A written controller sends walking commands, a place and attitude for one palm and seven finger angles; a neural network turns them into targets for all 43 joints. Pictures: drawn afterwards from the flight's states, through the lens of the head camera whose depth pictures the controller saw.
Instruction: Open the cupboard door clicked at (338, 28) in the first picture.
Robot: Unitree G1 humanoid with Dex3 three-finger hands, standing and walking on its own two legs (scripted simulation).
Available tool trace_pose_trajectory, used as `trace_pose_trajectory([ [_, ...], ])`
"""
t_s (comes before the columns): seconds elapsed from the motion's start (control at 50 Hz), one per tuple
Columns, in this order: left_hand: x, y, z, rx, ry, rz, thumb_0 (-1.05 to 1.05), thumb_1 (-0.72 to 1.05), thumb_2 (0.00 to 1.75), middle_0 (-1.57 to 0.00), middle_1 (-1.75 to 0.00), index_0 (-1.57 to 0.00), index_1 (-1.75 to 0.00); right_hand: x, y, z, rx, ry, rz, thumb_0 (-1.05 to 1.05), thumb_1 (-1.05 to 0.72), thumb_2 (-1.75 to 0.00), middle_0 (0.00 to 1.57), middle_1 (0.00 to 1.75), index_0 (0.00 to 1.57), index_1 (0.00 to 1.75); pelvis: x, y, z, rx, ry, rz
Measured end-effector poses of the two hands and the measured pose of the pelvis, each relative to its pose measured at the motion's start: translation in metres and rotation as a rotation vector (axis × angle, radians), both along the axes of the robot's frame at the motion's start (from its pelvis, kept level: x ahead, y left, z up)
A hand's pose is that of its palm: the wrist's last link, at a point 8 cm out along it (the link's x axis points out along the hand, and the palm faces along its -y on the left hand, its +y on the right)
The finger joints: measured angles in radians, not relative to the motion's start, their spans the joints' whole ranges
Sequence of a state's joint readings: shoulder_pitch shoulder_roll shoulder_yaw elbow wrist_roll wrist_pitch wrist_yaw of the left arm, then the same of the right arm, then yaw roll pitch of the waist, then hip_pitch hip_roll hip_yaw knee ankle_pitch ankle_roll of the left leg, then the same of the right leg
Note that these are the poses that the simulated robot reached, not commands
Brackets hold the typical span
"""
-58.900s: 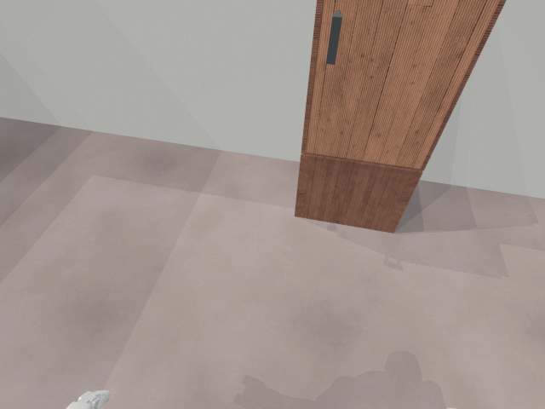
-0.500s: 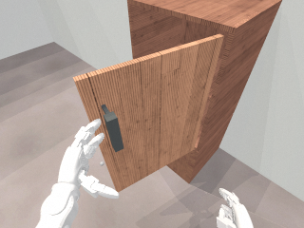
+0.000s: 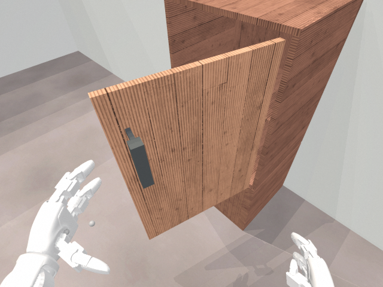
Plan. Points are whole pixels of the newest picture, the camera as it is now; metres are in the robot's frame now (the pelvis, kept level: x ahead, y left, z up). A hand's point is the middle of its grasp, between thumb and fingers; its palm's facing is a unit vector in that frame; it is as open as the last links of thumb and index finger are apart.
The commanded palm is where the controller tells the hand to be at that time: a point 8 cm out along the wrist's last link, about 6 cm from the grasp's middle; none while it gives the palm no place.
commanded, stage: draw the hand back to the body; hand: left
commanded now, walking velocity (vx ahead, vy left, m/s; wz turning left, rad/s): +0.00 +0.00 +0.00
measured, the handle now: (138, 157) +0.34 +0.15 +0.11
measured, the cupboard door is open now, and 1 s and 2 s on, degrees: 74 74 74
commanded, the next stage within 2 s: step back with the hand held close in 1.60 s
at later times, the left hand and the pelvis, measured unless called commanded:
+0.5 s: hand (74, 215) +0.20 +0.22 +0.13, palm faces +0.02 -1.00 -0.08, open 16.2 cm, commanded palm +0.16 +0.28 +0.14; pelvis +0.00 +0.03 +0.01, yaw +0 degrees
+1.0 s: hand (40, 195) +0.22 +0.27 +0.15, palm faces +0.37 -0.84 -0.40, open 11.7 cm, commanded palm +0.17 +0.32 +0.17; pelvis +0.02 +0.03 +0.02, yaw -1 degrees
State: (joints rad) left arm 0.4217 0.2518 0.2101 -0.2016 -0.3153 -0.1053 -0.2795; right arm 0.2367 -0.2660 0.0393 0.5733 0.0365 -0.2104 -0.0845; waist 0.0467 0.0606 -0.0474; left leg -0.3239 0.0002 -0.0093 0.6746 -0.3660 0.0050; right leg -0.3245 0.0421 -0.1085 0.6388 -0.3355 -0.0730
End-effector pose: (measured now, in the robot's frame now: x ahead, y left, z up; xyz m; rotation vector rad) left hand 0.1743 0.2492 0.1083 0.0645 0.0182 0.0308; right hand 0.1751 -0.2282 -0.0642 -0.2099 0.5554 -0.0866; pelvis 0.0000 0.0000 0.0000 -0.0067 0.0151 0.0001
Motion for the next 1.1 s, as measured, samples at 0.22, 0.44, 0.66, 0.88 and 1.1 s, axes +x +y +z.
trace_pose_trajectory([
  [0.22,0.009,0.003,0.01,0.021,-0.039,-0.022,-0.01,-0.5,0.3,-0.15,-0.3,-0.16,-0.31,-0.009,0.016,0.001,0.01,-0.016,-0.003,0.01,-0.9,-0.9,0.2,0.3,0.2,0.3,-0.006,0.009,0.001,-0.005,-0.01,-0.003],
  [0.44,0.004,0.019,0.021,0.016,-0.013,-0.02,-0.01,-0.5,0.3,-0.15,-0.3,-0.15,-0.3,0.0,0.033,0.01,0.017,-0.049,0.017,0.01,-0.9,-0.9,0.2,0.3,0.21,0.3,0.0,0.023,0.005,-0.01,-0.026,-0.004],
  [0.66,-0.008,0.043,0.038,0.222,-0.031,0.207,-0.01,-0.34,0.37,-0.16,-0.3,-0.16,-0.31,0.013,0.045,0.019,-0.009,-0.033,0.047,0.01,-0.9,-0.9,0.2,0.3,0.21,0.3,0.004,0.029,0.011,-0.011,-0.055,-0.009],
  [0.88,-0.006,0.055,0.054,0.338,-0.06,0.319,-0.01,0.01,0.52,-0.18,-0.3,-0.18,-0.31,0.012,0.049,0.006,-0.008,0.092,0.042,0.01,-0.9,-0.9,0.2,0.3,0.21,0.3,0.016,0.034,0.018,-0.006,-0.077,-0.016],
  [1.1,0.005,0.067,0.066,0.387,-0.081,0.353,0.0,0.39,0.68,-0.19,-0.3,-0.19,-0.31,0.016,0.039,0.004,0.003,0.133,0.002,0.01,-0.9,-0.9,0.2,0.3,0.21,0.3,0.025,0.031,0.021,-0.006,-0.081,-0.031],
])
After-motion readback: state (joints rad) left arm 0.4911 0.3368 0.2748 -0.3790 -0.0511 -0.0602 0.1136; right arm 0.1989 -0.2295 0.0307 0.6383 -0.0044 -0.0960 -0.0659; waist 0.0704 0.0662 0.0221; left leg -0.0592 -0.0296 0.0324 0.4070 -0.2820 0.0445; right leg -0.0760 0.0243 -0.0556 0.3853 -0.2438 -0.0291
